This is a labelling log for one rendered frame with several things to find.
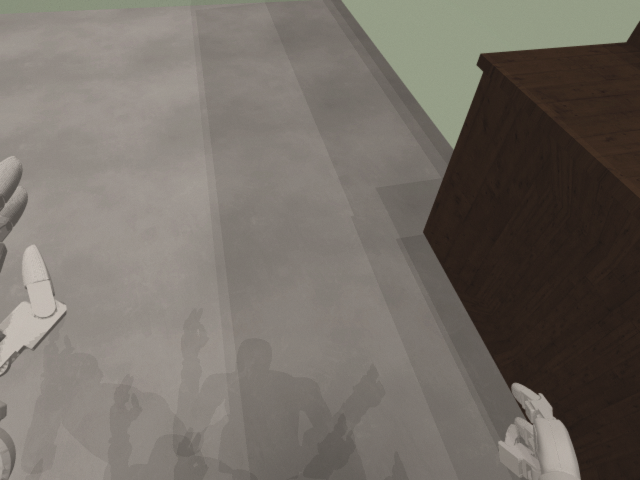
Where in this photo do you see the right robot hand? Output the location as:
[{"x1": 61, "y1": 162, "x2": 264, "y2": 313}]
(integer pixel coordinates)
[{"x1": 498, "y1": 383, "x2": 581, "y2": 480}]

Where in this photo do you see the left robot hand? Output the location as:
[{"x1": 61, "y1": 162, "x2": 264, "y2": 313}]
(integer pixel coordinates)
[{"x1": 0, "y1": 156, "x2": 67, "y2": 377}]

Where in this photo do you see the counter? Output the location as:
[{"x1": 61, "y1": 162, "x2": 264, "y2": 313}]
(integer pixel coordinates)
[{"x1": 423, "y1": 21, "x2": 640, "y2": 480}]

